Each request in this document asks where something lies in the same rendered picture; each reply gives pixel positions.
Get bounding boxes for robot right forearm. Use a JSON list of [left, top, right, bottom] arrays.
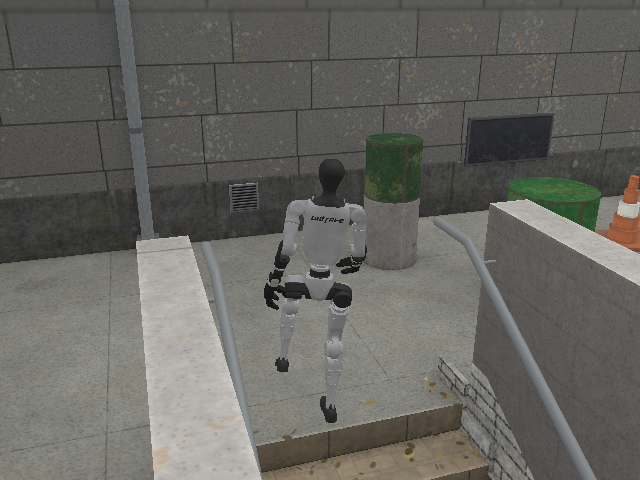
[[350, 245, 367, 267]]

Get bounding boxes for humanoid robot head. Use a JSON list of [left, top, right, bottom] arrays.
[[311, 159, 345, 208]]

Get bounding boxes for left robot foot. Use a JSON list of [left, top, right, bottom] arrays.
[[275, 357, 289, 372]]

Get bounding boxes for robot left upper arm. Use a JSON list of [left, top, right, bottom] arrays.
[[281, 200, 308, 256]]

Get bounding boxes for right robot hand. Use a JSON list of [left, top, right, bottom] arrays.
[[336, 255, 360, 274]]

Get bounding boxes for robot right upper arm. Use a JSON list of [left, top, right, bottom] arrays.
[[348, 203, 367, 257]]

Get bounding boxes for robot left forearm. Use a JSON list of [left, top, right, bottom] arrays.
[[267, 240, 290, 287]]

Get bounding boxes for left robot hand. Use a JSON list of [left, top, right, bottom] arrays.
[[264, 279, 286, 310]]

